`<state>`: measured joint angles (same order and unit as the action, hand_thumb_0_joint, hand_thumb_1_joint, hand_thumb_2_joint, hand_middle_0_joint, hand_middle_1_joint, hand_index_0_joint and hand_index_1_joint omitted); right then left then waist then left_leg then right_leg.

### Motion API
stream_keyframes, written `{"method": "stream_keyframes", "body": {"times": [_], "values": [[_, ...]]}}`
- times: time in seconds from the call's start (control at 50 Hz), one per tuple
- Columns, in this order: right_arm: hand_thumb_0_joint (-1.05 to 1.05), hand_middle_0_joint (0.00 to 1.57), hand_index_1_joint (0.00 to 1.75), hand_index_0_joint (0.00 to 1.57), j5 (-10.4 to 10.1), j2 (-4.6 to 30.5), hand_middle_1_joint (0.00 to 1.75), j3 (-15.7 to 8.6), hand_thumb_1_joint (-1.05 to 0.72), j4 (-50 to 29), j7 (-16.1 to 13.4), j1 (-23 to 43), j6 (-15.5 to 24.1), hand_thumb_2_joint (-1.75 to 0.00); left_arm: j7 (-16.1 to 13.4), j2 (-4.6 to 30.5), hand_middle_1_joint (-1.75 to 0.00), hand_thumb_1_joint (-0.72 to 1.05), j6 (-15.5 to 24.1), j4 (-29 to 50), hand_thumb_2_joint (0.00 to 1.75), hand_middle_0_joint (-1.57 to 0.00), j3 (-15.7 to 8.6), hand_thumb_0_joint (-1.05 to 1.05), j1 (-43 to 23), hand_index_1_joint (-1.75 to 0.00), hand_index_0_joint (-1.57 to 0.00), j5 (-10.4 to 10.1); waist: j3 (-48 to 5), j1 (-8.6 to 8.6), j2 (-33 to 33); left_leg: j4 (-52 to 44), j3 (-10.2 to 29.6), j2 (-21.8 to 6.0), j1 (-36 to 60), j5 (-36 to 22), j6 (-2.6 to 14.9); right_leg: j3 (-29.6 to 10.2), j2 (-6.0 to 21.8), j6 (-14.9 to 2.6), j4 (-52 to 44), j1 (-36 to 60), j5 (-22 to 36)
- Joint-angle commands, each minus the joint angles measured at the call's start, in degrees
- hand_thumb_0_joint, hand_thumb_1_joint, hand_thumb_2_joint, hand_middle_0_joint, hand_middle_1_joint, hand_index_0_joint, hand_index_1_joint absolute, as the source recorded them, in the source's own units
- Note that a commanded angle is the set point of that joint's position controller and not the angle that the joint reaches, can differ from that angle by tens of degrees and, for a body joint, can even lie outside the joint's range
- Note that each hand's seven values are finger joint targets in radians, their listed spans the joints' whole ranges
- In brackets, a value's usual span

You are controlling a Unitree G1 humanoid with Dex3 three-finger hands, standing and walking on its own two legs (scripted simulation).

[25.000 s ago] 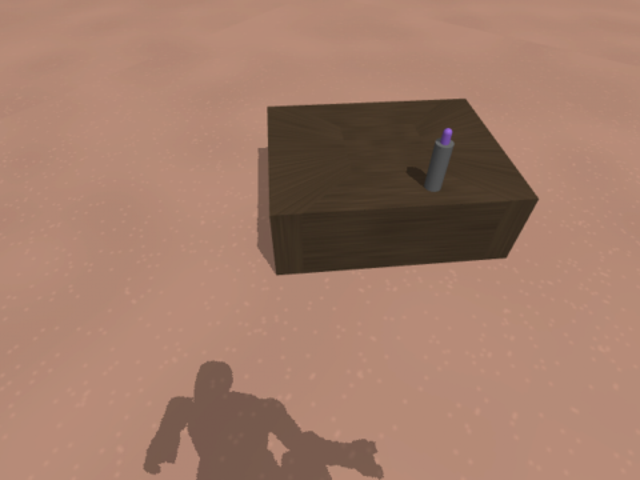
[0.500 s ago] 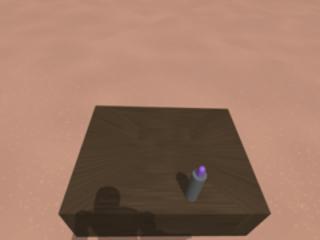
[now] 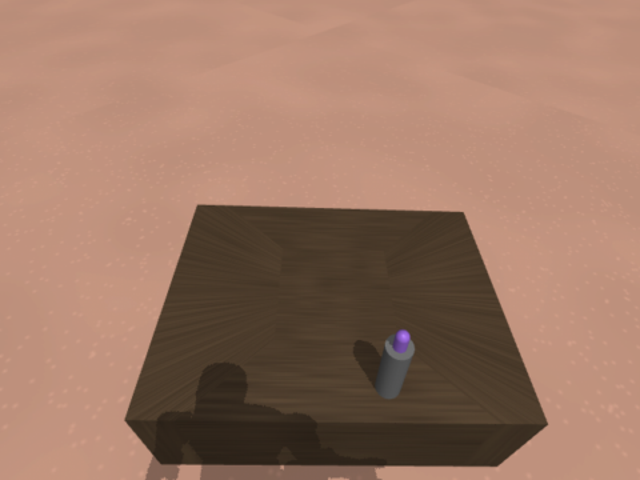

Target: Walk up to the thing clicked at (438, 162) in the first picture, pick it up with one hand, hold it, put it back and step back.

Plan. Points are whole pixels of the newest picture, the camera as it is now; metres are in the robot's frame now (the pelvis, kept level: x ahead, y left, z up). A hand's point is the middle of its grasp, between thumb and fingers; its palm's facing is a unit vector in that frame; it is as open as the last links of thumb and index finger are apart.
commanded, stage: home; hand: right
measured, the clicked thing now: (395, 362) +0.46 -0.17 -0.33
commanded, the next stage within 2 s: stand in 0.46 s
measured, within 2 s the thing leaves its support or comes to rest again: neither
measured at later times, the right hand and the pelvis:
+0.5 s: hand out of the picture +0.08 -0.25 -0.15, palm faces -0.02 +0.93 -0.37, open 17.4 cm; pelvis +0.01 +0.00 +0.00, yaw +0 degrees
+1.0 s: hand out of the picture +0.09 -0.25 -0.15, palm faces -0.02 +0.93 -0.36, open 9.4 cm; pelvis +0.01 +0.00 +0.00, yaw +1 degrees
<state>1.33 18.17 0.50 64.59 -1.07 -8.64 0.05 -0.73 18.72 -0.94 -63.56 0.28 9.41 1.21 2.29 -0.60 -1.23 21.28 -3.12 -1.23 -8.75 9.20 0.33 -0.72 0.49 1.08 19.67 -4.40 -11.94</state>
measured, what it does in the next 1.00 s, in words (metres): stands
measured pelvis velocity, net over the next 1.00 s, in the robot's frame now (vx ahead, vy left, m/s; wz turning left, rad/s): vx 0.01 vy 0.00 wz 0.01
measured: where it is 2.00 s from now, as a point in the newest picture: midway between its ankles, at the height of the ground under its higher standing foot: outside the picture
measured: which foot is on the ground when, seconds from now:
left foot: down 0.00-1.00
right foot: down 0.00-1.00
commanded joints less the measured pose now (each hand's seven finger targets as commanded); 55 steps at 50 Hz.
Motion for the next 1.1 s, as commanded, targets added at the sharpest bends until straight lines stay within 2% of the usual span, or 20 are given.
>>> {"method": "stream_keyframes", "body": {"times": [0.0, 0.12, 0.16, 0.2, 0.28, 0.38, 0.4, 0.42, 0.46, 0.54, 0.58, 0.6, 0.64, 0.76, 0.82, 0.86, 0.9, 0.94, 1.0, 1.08], "values": [[0.00, 0.05, 0.05, 0.05, -0.3, 12.3, 0.05, -2.5, 0.55, -2.9, -0.7, 2.8, 1.1, -0.05, -0.7, 10.7, -0.30, 0.90, 1.3, 3.2, 0.90, -0.20, -2.2, 0.00, -2.1, -0.30, -0.20, 0.2, -1.0, -0.03, 0.9, -4.4, 6.8, -5.8, 2.9, -1.0, 0.36, -4.6, 5.2, -1.44, -4.7, -5.2, 2.3], [0.00, 0.05, 0.05, 0.05, -0.4, 12.4, 0.05, -2.5, 0.54, -2.4, -0.6, 3.1, 1.2, -0.06, -0.6, 11.1, -0.30, 0.90, 1.4, 3.0, 0.90, -0.20, -2.3, 0.00, -2.7, -0.30, -0.20, 0.1, -1.8, 0.00, 1.2, -4.8, 6.6, -5.7, 3.1, -1.5, 0.40, -4.8, 5.5, -1.43, -5.0, -4.4, 3.4], [0.00, 0.05, 0.05, 0.05, -0.5, 12.4, 0.05, -2.5, 0.55, -2.6, -0.5, 3.5, 1.4, -0.05, -0.6, 11.3, -0.30, 0.90, 1.6, 3.1, 0.90, -0.20, -2.3, 0.00, -2.9, -0.30, -0.20, -0.1, -3.2, -0.08, 1.3, -4.2, 6.6, -6.1, 4.5, -5.6, 0.57, -4.9, 5.9, -1.45, -4.6, -3.3, 6.4], [0.00, 0.05, 0.05, 0.05, -0.5, 12.3, 0.05, -2.4, 0.56, -2.3, -0.6, 3.5, 1.4, -0.05, -0.6, 11.3, -0.30, 0.90, 1.5, 2.9, 0.90, -0.20, -2.4, 0.00, -3.6, -0.30, -0.20, -0.1, -2.6, -0.15, 1.5, -4.6, 6.7, -6.2, 3.9, -4.3, 0.48, -4.6, 5.8, -1.47, -4.3, -3.0, 5.4], [0.00, 0.05, 0.05, 0.05, -0.6, 13.0, 0.05, -2.6, 0.54, -2.6, -0.6, 4.6, 1.4, -0.06, -0.6, 11.1, -0.30, 0.90, 1.6, 2.9, 0.90, -0.20, -2.4, 0.00, -3.2, -0.30, -0.20, 0.1, -3.5, 0.17, 1.0, -4.0, 6.6, -6.4, 5.2, -8.2, 0.76, -4.3, 5.9, -1.21, -4.5, -2.6, 7.9], [0.00, 0.05, 0.05, 0.05, -0.6, 13.2, 0.05, -2.7, 0.55, -2.5, -0.5, 5.2, 1.2, -0.05, -0.6, 11.0, -0.30, 0.90, 1.5, 2.7, 0.90, -0.20, -2.3, 0.00, -3.1, -0.30, -0.20, 0.0, -2.3, 0.16, 0.9, -4.7, 6.7, -6.2, 4.4, -6.1, 0.47, -4.3, 6.0, -1.14, -5.4, -3.2, 6.3], [0.00, 0.05, 0.05, 0.05, -0.6, 13.1, 0.05, -2.7, 0.54, -2.5, -0.5, 4.9, 1.3, -0.06, -0.6, 11.5, -0.30, 0.90, 1.7, 2.8, 0.90, -0.20, -2.4, 0.00, -3.6, -0.30, -0.20, 0.0, -3.3, 0.00, 0.8, -4.2, 6.6, -6.5, 4.8, -8.3, 0.69, -4.5, 6.3, -1.18, -5.2, -2.1, 7.8], [0.00, 0.05, 0.05, 0.05, -0.6, 12.8, 0.05, -2.5, 0.54, -2.3, -0.4, 4.4, 1.2, -0.06, -0.6, 11.3, -0.30, 0.90, 1.7, 2.8, 0.90, -0.20, -2.4, 0.00, -3.8, -0.30, -0.20, -0.1, -2.5, -0.14, 0.6, -4.7, 6.5, -6.2, 3.8, -6.3, 0.54, -4.5, 6.2, -1.11, -5.6, -2.4, 6.6], [0.00, 0.05, 0.05, 0.05, -0.6, 13.0, 0.05, -2.7, 0.54, -2.4, -0.3, 4.8, 1.3, -0.06, -0.6, 11.6, -0.30, 0.90, 1.8, 2.8, 0.90, -0.20, -2.4, 0.00, -3.2, -0.30, -0.20, -0.1, -3.5, 0.11, 0.9, -4.3, 6.7, -6.4, 4.6, -8.2, 0.72, -4.5, 6.5, -1.18, -5.5, -1.5, 7.8], [0.00, 0.05, 0.05, 0.05, -0.6, 13.1, 0.05, -2.7, 0.54, -2.2, -0.3, 4.8, 1.4, -0.06, -0.4, 11.6, -0.30, 0.90, 1.7, 2.9, 0.90, -0.20, -2.6, 0.00, -4.0, -0.30, -0.20, -0.2, -3.5, -0.16, 1.6, -5.0, 6.8, -6.4, 4.3, -7.0, 0.57, -4.3, 6.5, -1.44, -5.2, -1.3, 7.0], [0.00, 0.20, 0.21, 0.20, -0.7, 12.9, 0.21, -2.7, 0.38, -2.3, -0.4, 5.3, 1.5, -0.22, -0.4, 11.7, -0.30, 0.90, 1.7, 2.8, 0.90, -0.20, -2.7, 0.00, -3.7, -0.30, -0.20, -0.2, -3.4, 0.10, 1.2, -4.9, 6.9, -6.5, 4.8, -9.0, 0.57, -3.9, 6.3, -1.37, -4.8, -1.7, 7.5], [0.00, 0.20, 0.29, 0.20, -0.6, 13.2, 0.29, -2.7, 0.30, -2.3, -0.4, 4.9, 1.6, -0.30, -0.4, 11.5, -0.30, 0.90, 1.7, 3.0, 0.90, -0.20, -2.6, 0.00, -3.8, -0.30, -0.20, -0.2, -4.1, -0.01, 1.9, -4.7, 6.6, -6.4, 5.3, -9.1, 0.66, -4.1, 6.4, -1.45, -4.8, -1.3, 8.1], [0.00, 0.20, 0.30, 0.20, -0.7, 13.4, 0.30, -2.8, 0.14, -2.4, -0.4, 5.6, 1.7, -0.46, -0.3, 11.6, -0.30, 0.90, 1.8, 3.0, 0.90, -0.20, -2.6, 0.00, -3.6, -0.30, -0.20, -0.3, -4.1, 0.28, 1.7, -4.5, 6.9, -6.9, 5.9, -11.3, 0.68, -3.8, 6.4, -1.35, -4.6, -1.6, 8.5], [0.00, 0.20, 0.30, 0.20, -0.7, 13.6, 0.30, -2.9, -0.34, -2.2, -0.3, 5.5, 1.5, -0.90, -0.3, 11.6, -0.30, 0.90, 1.7, 3.2, 0.90, -0.20, -2.6, 0.00, -3.9, -0.30, -0.20, -0.2, -3.7, -0.04, 2.1, -5.1, 6.8, -6.5, 4.8, -7.7, 0.58, -4.0, 6.5, -1.49, -5.4, -1.3, 7.3], [0.00, 0.20, 0.30, 0.20, -0.7, 13.6, 0.30, -2.9, -0.58, -2.3, -0.2, 5.6, 1.5, -0.90, -0.3, 11.8, -0.30, 0.90, 1.8, 3.0, 0.90, -0.20, -2.6, 0.00, -3.6, -0.30, -0.20, -0.1, -2.7, 0.07, 0.8, -5.4, 6.9, -6.3, 4.9, -6.5, 0.55, -3.9, 6.4, -1.38, -5.7, -2.7, 6.2], [0.00, 0.20, 0.30, 0.20, -0.7, 13.5, 0.30, -2.9, -0.74, -2.4, -0.2, 5.6, 1.6, -0.90, -0.3, 12.1, -0.30, 0.90, 1.8, 3.4, 0.90, -0.20, -2.8, 0.00, -4.5, -0.30, -0.20, -0.1, -3.8, -0.10, 1.4, -5.1, 7.0, -6.6, 4.8, -9.0, 0.63, -3.9, 6.7, -1.58, -5.0, -1.3, 7.5], [0.00, 0.20, 0.30, 0.20, -0.6, 13.5, 0.30, -2.9, -0.90, -2.3, -0.2, 5.3, 1.5, -0.90, -0.2, 11.9, -0.30, 0.90, 1.9, 3.3, 0.90, -0.20, -2.7, 0.00, -4.0, -0.30, -0.20, -0.3, -3.0, -0.02, 1.3, -5.6, 7.0, -6.3, 4.1, -7.0, 0.60, -3.9, 6.7, -1.48, -5.4, -1.6, 6.3], [0.00, 0.20, 0.30, 0.20, -0.7, 13.6, 0.30, -3.0, -0.90, -2.4, -0.1, 5.8, 1.5, -0.90, -0.2, 12.0, -0.30, 0.90, 1.9, 3.1, 0.90, -0.20, -2.7, 0.00, -3.5, -0.30, -0.20, -0.2, -3.3, 0.23, 0.9, -5.2, 7.4, -6.5, 4.6, -7.9, 0.69, -3.4, 6.6, -1.41, -5.3, -1.9, 6.1], [0.00, 0.20, 0.30, 0.20, -0.6, 13.8, 0.30, -3.0, -0.90, -2.1, -0.1, 5.1, 1.4, -0.90, -0.2, 11.8, -0.30, 0.90, 1.9, 3.1, 0.90, -0.20, -2.7, 0.00, -4.0, -0.30, -0.20, -0.2, -2.3, -0.22, 1.1, -5.8, 7.3, -6.2, 3.8, -4.3, 0.54, -3.9, 6.7, -1.63, -5.8, -2.6, 4.1], [0.00, 0.20, 0.30, 0.20, -0.7, 13.8, 0.30, -3.1, -0.90, -2.3, 0.1, 5.9, 1.6, -0.90, -0.2, 12.0, -0.30, 0.90, 2.1, 3.2, 0.90, -0.20, -2.7, 0.00, -3.3, -0.30, -0.20, -0.3, -4.0, 0.40, 1.2, -4.9, 7.6, -6.7, 5.0, -8.8, 0.88, -3.6, 6.9, -1.69, -5.4, -1.4, 6.4]]}}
